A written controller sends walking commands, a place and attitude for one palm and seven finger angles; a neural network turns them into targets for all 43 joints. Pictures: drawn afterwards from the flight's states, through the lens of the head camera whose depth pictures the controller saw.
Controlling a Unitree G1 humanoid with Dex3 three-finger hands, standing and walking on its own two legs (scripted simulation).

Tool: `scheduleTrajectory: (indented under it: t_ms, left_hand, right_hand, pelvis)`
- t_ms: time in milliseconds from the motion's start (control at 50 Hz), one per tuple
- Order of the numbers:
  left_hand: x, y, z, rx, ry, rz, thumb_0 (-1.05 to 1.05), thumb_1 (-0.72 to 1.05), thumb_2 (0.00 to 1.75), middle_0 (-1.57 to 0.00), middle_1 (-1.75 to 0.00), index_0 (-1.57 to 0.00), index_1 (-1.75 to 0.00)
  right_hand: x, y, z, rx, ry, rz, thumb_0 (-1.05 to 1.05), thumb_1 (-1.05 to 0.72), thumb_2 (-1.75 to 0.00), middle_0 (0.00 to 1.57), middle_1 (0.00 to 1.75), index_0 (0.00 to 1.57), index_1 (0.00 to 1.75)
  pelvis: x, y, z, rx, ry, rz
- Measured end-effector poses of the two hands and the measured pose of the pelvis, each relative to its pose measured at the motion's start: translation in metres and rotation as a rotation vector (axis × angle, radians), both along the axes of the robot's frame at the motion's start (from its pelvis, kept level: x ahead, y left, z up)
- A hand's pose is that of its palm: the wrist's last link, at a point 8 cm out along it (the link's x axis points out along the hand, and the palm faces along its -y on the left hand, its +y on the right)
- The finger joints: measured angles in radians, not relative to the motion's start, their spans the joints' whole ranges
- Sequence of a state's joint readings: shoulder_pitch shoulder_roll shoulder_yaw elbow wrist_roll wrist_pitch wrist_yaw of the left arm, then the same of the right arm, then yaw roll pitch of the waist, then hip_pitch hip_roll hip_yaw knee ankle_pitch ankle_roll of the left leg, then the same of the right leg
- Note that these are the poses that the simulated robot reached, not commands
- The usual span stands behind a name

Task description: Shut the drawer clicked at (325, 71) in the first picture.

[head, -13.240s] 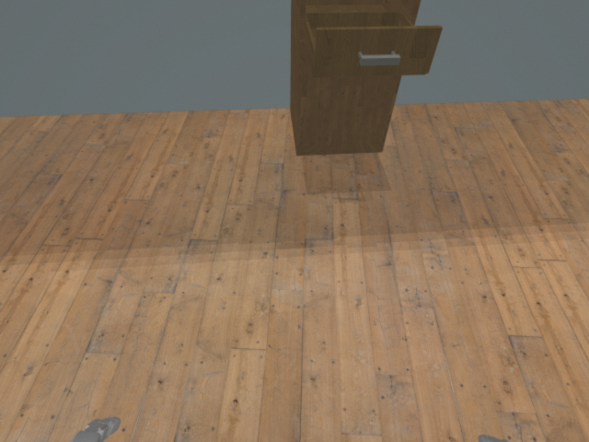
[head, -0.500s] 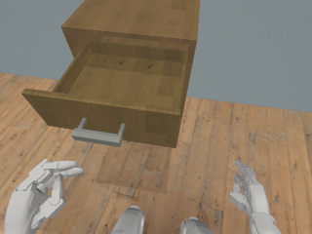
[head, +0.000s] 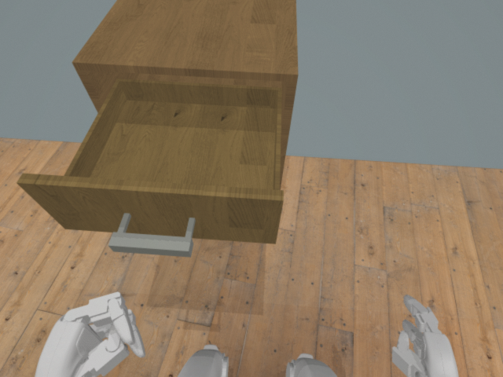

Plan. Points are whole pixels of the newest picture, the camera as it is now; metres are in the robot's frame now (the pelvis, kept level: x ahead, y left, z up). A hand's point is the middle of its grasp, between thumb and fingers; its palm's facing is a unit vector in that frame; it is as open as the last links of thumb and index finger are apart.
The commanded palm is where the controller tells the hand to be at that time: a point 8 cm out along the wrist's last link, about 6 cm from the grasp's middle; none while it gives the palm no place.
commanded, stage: raise the hand and make a fist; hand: left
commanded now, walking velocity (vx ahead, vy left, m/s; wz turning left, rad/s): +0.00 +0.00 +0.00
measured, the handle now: (155, 232) +0.35 +0.19 -0.01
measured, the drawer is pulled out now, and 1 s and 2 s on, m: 0.30 0.30 0.30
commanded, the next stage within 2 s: bring the fist close to the handle in 0.80 s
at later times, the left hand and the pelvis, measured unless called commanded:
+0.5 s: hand (114, 328) +0.18 +0.17 +0.09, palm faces -0.01 -1.00 -0.01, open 3.2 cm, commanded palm +0.13 +0.22 +0.09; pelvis +0.01 +0.04 +0.00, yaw +0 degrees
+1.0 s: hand (135, 332) +0.17 +0.15 +0.08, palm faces -0.01 -1.00 -0.06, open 3.3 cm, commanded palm +0.14 +0.22 +0.08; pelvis +0.02 +0.01 +0.00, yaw +0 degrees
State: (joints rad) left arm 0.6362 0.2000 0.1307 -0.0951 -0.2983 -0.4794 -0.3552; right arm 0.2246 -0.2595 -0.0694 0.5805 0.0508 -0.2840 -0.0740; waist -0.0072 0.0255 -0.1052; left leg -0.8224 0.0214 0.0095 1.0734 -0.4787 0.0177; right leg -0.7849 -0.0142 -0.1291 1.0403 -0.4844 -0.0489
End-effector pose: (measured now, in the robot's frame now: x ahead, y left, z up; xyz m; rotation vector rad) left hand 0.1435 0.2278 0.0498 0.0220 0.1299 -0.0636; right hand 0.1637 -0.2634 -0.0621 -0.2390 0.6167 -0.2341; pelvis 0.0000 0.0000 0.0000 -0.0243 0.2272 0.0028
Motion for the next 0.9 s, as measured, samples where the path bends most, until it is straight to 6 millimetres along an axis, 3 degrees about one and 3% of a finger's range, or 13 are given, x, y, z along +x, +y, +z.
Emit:
scheduleTrajectory:
  t_ms: [100, 180, 340, 460, 600, 680, 780, 900]
  left_hand:
    - [0.015, 0.004, 0.023, 0.005, -0.13, 0.043, 0.02, 0.89, 0.9, -1.23, -1.41, -1.23, -1.42]
    - [0.019, 0.008, 0.029, -0.007, -0.107, 0.071, 0.02, 0.9, 0.9, -1.3, -1.49, -1.3, -1.5]
    - [0.007, -0.003, 0.03, -0.027, -0.018, 0.023, 0.02, 0.9, 0.9, -1.38, -1.57, -1.38, -1.58]
    - [0.009, 0.001, 0.044, -0.013, -0.089, 0.065, 0.02, 0.9, 0.9, -1.39, -1.59, -1.39, -1.6]
    - [0.014, -0.01, 0.032, -0.018, -0.023, 0.017, 0.01, 0.9, 0.9, -1.4, -1.6, -1.4, -1.6]
    - [0.012, -0.01, 0.037, -0.001, -0.027, 0.025, 0.02, 0.9, 0.9, -1.4, -1.6, -1.4, -1.6]
    - [0.011, -0.01, 0.044, 0.013, -0.071, 0.065, 0.02, 0.9, 0.9, -1.4, -1.6, -1.4, -1.6]
    - [0.01, -0.021, 0.037, 0.015, -0.041, 0.049, 0.01, 0.9, 0.9, -1.4, -1.6, -1.4, -1.6]
  right_hand:
    - [0.03, 0.034, 0.016, 0.037, -0.087, 0.065, 0.02, -0.9, -0.9, 0.2, 0.3, 0.2, 0.3]
    - [0.048, 0.064, 0.025, 0.091, -0.125, 0.116, 0.02, -0.9, -0.9, 0.2, 0.3, 0.2, 0.3]
    - [0.056, 0.096, 0.033, 0.119, -0.133, 0.183, 0.02, -0.9, -0.9, 0.21, 0.3, 0.2, 0.3]
    - [0.046, 0.096, 0.022, 0.111, -0.072, 0.191, 0.02, -0.9, -0.9, 0.21, 0.3, 0.2, 0.3]
    - [0.029, 0.082, 0.01, 0.106, -0.007, 0.132, 0.02, -0.9, -0.9, 0.21, 0.3, 0.2, 0.3]
    - [0.023, 0.073, 0.009, 0.104, 0.004, 0.099, 0.02, -0.9, -0.9, 0.21, 0.3, 0.2, 0.3]
    - [0.022, 0.065, 0.008, 0.104, 0.0, 0.093, 0.02, -0.9, -0.9, 0.21, 0.3, 0.2, 0.3]
    - [0.028, 0.057, 0.008, 0.107, -0.014, 0.097, 0.02, -0.9, -0.9, 0.2, 0.3, 0.2, 0.3]
  pelvis:
    - [0.003, 0.01, 0.001, -0.01, -0.011, 0.002]
    - [0.008, 0.018, 0.004, -0.017, -0.022, 0.006]
    - [0.014, 0.031, 0.007, -0.025, -0.034, 0.005]
    - [0.013, 0.036, 0.003, -0.031, -0.026, 0.006]
    - [0.014, 0.035, 0.001, -0.027, -0.01, -0.003]
    - [0.016, 0.032, 0.001, -0.024, -0.009, -0.008]
    - [0.015, 0.027, 0.0, -0.021, -0.01, -0.005]
    - [0.015, 0.018, -0.001, -0.014, -0.006, -0.003]
